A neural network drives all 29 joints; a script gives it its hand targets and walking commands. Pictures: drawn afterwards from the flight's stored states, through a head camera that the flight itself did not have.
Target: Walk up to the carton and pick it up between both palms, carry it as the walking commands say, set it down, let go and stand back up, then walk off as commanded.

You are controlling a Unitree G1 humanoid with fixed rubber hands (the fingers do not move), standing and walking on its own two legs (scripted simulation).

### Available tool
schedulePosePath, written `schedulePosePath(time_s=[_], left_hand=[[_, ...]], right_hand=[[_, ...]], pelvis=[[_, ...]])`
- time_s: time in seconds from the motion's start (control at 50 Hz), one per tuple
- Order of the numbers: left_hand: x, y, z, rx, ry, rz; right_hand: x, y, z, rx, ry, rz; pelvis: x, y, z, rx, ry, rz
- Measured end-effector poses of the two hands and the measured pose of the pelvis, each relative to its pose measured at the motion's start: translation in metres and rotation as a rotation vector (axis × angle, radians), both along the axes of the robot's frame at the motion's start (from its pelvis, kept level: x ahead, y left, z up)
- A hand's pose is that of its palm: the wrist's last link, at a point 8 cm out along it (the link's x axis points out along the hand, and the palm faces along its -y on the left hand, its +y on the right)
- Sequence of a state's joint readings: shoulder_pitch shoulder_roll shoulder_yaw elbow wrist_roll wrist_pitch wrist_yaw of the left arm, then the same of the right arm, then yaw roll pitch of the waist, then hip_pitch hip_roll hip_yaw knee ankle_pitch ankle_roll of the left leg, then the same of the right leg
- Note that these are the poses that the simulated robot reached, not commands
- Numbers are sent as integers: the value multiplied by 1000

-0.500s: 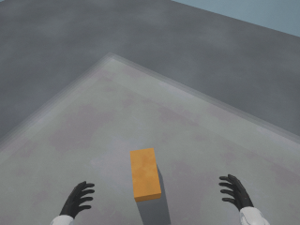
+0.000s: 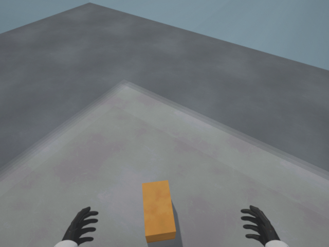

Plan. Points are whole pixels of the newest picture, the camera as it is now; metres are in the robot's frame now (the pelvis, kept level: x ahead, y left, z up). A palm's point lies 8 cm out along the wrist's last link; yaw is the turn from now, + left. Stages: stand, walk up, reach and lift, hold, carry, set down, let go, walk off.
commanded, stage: stand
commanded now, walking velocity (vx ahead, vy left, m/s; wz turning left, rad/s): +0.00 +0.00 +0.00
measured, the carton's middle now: (157, 210) +0.44 +0.05 -0.70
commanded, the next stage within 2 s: walk off in 1.82 s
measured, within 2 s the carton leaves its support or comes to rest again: neither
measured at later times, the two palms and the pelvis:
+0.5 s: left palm out of the picture +0.14 +0.30 -0.10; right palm out of the picture +0.13 -0.28 -0.08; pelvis +0.01 +0.01 +0.00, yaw -2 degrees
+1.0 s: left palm out of the picture +0.12 +0.30 -0.10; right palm out of the picture +0.10 -0.29 -0.09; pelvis +0.00 +0.01 +0.00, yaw -2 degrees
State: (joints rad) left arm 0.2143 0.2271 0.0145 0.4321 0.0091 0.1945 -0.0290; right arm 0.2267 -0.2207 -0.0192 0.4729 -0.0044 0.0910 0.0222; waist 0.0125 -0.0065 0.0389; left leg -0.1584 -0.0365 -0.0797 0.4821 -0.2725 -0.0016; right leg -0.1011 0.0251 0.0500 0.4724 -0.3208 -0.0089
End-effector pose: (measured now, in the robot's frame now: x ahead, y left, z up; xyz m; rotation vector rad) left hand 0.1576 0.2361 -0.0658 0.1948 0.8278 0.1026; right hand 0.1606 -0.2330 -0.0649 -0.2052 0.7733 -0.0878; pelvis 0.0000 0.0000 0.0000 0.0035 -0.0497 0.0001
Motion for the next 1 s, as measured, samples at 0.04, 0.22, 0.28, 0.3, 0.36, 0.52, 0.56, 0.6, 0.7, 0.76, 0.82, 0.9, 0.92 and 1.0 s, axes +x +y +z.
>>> schedulePosePath(time_s=[0.04,0.22,0.28,0.3,0.36,0.52,0.56,0.6,0.7,0.76,0.82,0.9,0.92,1.0], left_hand=[[-3,10,-5,43,-1,2],[-18,52,-24,126,74,8],[-19,57,-28,136,100,3],[-19,58,-29,138,107,1],[-17,59,-32,140,121,-6],[-12,60,-34,142,139,-13],[-13,60,-34,144,144,-12],[-14,61,-34,147,149,-10],[-18,64,-34,153,165,-5],[-23,65,-34,156,175,-2],[-27,66,-35,157,186,0],[-34,67,-35,158,199,3],[-35,68,-35,159,202,3],[-41,69,-36,160,213,5]], right_hand=[[-5,-6,-6,-52,32,3],[-31,-46,-13,-180,154,-64],[-33,-51,-13,-196,172,-78],[-33,-52,-13,-199,177,-82],[-32,-51,-14,-200,186,-88],[-32,-47,-19,-186,208,-97],[-34,-46,-21,-183,214,-100],[-36,-47,-22,-182,221,-104],[-43,-49,-23,-182,238,-112],[-47,-51,-24,-184,248,-117],[-51,-53,-24,-186,257,-119],[-57,-55,-24,-188,268,-122],[-58,-56,-24,-188,270,-122],[-63,-58,-24,-189,280,-123]], pelvis=[[-1,1,-1,-2,16,-4],[4,7,-2,-9,54,-15],[7,9,-2,-9,56,-19],[8,9,-2,-9,56,-21],[11,11,-1,-8,56,-24],[15,14,0,-6,49,-28],[15,14,0,-6,46,-29],[15,15,0,-6,44,-30],[14,15,1,-6,38,-31],[12,15,2,-5,35,-32],[10,14,3,-5,32,-32],[8,14,4,-5,28,-33],[7,14,4,-5,28,-33],[4,14,5,-6,24,-33]])
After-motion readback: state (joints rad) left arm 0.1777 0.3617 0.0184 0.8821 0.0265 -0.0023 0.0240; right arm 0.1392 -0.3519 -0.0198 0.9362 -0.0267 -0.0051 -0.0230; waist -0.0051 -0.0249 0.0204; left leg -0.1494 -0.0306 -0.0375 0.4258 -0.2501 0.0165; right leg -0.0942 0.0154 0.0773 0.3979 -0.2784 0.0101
